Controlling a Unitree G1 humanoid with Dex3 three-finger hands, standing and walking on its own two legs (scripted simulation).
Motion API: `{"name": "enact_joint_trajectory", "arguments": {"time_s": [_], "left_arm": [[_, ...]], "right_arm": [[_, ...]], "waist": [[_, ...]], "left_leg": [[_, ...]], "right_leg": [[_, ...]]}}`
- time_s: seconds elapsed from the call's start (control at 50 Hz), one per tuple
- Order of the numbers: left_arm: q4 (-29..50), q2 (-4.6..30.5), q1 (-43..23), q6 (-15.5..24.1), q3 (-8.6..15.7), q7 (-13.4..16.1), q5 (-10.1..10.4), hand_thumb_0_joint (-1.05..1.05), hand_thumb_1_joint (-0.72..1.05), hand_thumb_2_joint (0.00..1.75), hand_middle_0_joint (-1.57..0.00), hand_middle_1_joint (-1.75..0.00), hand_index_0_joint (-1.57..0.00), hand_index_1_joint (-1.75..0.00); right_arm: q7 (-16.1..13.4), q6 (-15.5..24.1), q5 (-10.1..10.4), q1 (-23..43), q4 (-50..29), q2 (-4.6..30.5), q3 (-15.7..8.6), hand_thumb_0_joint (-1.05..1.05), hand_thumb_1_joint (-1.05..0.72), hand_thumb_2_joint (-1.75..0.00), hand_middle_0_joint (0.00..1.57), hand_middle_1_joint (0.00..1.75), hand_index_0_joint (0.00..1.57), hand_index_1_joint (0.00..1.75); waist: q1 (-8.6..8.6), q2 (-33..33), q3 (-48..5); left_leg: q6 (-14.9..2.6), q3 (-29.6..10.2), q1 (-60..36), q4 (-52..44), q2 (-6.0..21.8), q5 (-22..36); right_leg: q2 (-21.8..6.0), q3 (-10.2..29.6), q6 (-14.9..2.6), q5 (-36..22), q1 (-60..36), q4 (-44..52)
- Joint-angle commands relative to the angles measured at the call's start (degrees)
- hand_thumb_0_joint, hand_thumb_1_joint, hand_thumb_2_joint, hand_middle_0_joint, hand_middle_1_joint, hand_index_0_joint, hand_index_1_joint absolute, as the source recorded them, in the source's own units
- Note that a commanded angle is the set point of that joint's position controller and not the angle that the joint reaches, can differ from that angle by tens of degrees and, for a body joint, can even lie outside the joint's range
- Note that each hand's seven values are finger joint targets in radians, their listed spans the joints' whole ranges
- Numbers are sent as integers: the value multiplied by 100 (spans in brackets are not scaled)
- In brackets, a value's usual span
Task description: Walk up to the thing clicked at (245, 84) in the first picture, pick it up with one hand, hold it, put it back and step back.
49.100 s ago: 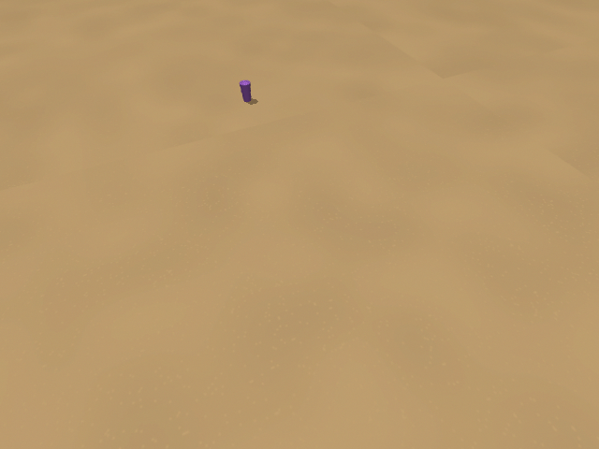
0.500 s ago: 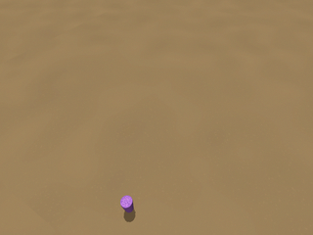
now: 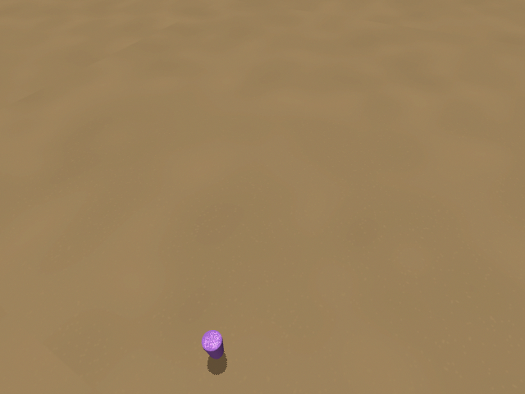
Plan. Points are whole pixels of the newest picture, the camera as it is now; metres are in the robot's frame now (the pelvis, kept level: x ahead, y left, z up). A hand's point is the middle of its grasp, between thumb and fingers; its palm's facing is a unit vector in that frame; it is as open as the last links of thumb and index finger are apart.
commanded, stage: stand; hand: left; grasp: from above
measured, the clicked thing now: (214, 346) +0.44 +0.23 -0.72
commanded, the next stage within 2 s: step back in 0.40 s
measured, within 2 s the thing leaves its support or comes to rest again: neither
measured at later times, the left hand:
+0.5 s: hand out of the picture +0.07 +0.26 -0.16, palm faces +0.03 -0.94 -0.35, open 7.4 cm
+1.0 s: hand out of the picture -0.05 +0.23 -0.16, palm faces -0.03 -0.91 -0.42, open 7.4 cm
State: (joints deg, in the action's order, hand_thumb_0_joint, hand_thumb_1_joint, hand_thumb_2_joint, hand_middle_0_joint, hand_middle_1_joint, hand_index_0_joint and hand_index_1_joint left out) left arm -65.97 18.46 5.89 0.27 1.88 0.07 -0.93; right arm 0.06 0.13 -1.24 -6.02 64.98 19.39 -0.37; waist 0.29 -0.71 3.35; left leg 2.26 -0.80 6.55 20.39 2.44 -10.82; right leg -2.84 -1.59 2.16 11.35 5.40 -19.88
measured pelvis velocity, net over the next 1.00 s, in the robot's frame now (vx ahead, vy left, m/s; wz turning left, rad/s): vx -0.11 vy -0.03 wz -0.03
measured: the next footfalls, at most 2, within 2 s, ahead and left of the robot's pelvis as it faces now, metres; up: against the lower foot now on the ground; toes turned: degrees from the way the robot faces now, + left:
right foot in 0.86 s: -0.06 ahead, -0.13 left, +0.00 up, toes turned +0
left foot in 1.26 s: -0.15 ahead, +0.12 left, +0.00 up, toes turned +1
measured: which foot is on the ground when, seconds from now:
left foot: down 0.00-0.86, up 0.88-1.00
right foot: down 0.00-0.66, up 0.68-0.84, down 0.86-1.00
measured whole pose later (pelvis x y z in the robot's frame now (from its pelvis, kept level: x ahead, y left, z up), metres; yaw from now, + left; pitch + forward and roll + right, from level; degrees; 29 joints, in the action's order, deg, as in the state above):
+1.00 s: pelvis -0.11 -0.03 -0.02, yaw -1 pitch -2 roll +1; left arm -53.4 18.0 10.8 -1.4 3.7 0.3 -2.1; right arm -0.9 -4.0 0.2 -4.6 52.7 23.5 -2.7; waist 1.1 -3.9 10.0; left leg 0.1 -10.4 30.4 65.7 -6.8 -26.6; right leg 1.1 0.6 -2.3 19.1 17.7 -38.4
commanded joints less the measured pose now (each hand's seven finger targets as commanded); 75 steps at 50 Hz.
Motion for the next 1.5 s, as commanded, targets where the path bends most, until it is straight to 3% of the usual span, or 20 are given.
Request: {"name": "enact_joint_trajectory", "arguments": {"time_s": [0.0,0.34,0.38,0.44,0.58,0.64,0.68,0.74,0.8,0.82,0.84,0.86,0.92,1.12,1.22,1.24,1.26,1.28,1.36,1.48], "left_arm": [[335,1245,-158,93,200,76,1,0,90,90,-20,-30,-20,-30],[369,1277,-91,121,169,58,21,0,90,90,-20,-30,-20,-30],[547,1712,-183,70,376,87,144,0,90,90,-20,-30,-20,-30],[790,1612,-40,20,407,130,161,0,90,90,-20,-30,-20,-30],[1342,1668,-225,-137,444,97,59,0,90,90,-20,-30,-20,-30],[1379,1409,-86,-206,402,78,24,0,90,90,-20,-30,-20,-30],[1400,1373,128,-270,455,77,35,0,90,90,-20,-30,-20,-30],[1348,1329,681,-245,469,80,127,0,90,90,-20,-30,-20,-30],[1255,1167,1054,-80,507,120,-40,0,90,90,-20,-30,-20,-30],[1367,1558,859,-15,593,160,-158,0,90,90,-20,-30,-20,-30],[1606,2154,611,24,709,166,-168,0,90,90,-20,-30,-20,-30],[1848,2572,414,25,770,169,-203,0,90,90,-20,-30,-20,-30],[2009,1883,-337,77,650,194,-126,0,90,90,-20,-30,-20,-30],[2253,1607,748,-34,685,345,-40,0,90,90,-20,-30,-20,-30],[2483,1770,186,-148,614,240,22,0,90,90,-20,-30,-20,-30],[2497,1597,217,-180,550,222,22,0,90,90,-20,-30,-20,-30],[2555,1319,310,-175,488,210,41,0,90,90,-20,-30,-20,-30],[2521,1510,-184,-174,599,301,42,0,90,90,-20,-30,-20,-30],[2063,1455,612,-200,625,277,102,0,90,90,-20,-30,-20,-30],[2155,1304,583,-105,551,158,23,0,90,90,-20,-30,-20,-30]], "right_arm": [[-96,135,26,191,-331,1162,-224,0,-90,-90,20,30,20,30],[-67,125,43,149,-322,1186,-216,0,-90,-90,20,30,20,30],[-28,6,103,322,-447,1500,-330,0,-90,-90,20,30,20,30],[-7,-74,173,130,-642,1396,-375,0,-90,-90,20,30,20,30],[37,-223,129,27,-1043,1487,-533,0,-90,-90,20,30,20,30],[57,-200,39,119,-1243,1922,-685,0,-90,-90,20,30,20,30],[22,-153,-55,238,-1469,2040,-716,0,-90,-90,20,30,20,30],[-87,-158,-85,600,-1741,1806,-653,0,-90,-90,20,30,20,30],[-100,-298,10,573,-1729,1559,-542,0,-90,-90,20,30,20,30],[-101,-334,84,167,-1673,1296,-452,0,-90,-90,20,30,20,30],[-113,-347,88,-94,-1738,955,-339,0,-90,-90,20,30,20,30],[-209,-367,66,242,-1744,1249,-460,0,-90,-90,20,30,20,30],[-196,-345,220,-258,-1468,1423,-535,0,-90,-90,20,30,20,30],[-206,-244,46,-140,-1811,1362,-446,0,-90,-90,20,30,20,30],[-62,-208,-21,-968,-1528,1243,-542,0,-90,-90,20,30,20,30],[-48,-208,-102,-891,-1575,1446,-617,0,-90,-90,20,30,20,30],[-17,-204,-178,-696,-1726,1927,-714,0,-90,-90,20,30,20,30],[14,-207,-94,-519,-1782,2346,-788,0,-90,-90,20,30,20,30],[-116,-142,-90,392,-2004,1644,-557,0,-90,-90,20,30,20,30],[-132,-126,-27,-134,-1994,1494,-582,0,-90,-90,20,30,20,30]], "waist": [[-7,-9,-363],[-7,-18,-312],[-11,147,226],[-79,112,-418],[-121,158,-676],[-179,-1172,-567],[-93,-1155,-580],[268,-1186,-767],[377,-626,-682],[100,303,-401],[-100,1518,-231],[248,1419,-257],[-293,693,-188],[389,1065,-704],[-156,924,-853],[-180,360,-694],[-160,-987,-601],[-454,-1533,-493],[221,-706,-34],[-180,-783,-486]], "left_leg": [[-297,-342,125,-352,470,673],[-299,-352,86,-382,474,553],[-448,-419,492,222,357,1473],[-575,-295,389,648,376,1859],[-901,-521,804,1261,305,496],[-1621,-1761,1408,-14,1410,747],[-2051,-2065,1610,-120,1842,971],[-1664,-1306,1302,685,1497,1522],[-1026,-787,1100,1834,754,971],[-665,-595,1972,2544,224,-122],[-338,-344,3060,3297,-655,-2297],[-339,-997,2457,4351,-723,-2687],[-258,-1273,2439,5053,-982,-1576],[-139,-625,2404,3267,-535,-1982],[-385,189,507,794,-468,-338],[-589,-560,380,510,2,-151],[-1149,-2271,170,102,1234,276],[-1925,-2903,1085,-241,1929,872],[-1559,-1496,1190,112,1280,1339],[-1730,-1161,-317,614,1240,1795]], "right_leg": [[-493,378,-263,-729,-66,328],[-483,400,-263,-600,7,382],[-423,485,-304,-1690,483,-136],[-416,420,-504,-1904,359,-535],[-525,718,-876,-540,1111,-1162],[566,-40,-464,1305,1192,-3162],[622,630,-462,2349,1460,-4647],[341,600,-459,2018,1431,-3984],[317,287,-181,218,596,-422],[-179,1341,-168,-474,222,-115],[-1257,2862,-611,-909,107,3],[-2093,3605,-1712,-1419,1377,135],[-988,1843,-1037,-1942,1043,-382],[-1474,1663,-1618,-3390,-783,-1058],[-969,1095,-995,-1604,616,-1409],[-658,986,-721,-656,1261,-1715],[287,562,-380,1133,2281,-2756],[883,690,-276,2856,2068,-4141],[894,1222,-297,1816,2364,-5727],[563,812,34,1889,2235,-3740]]}}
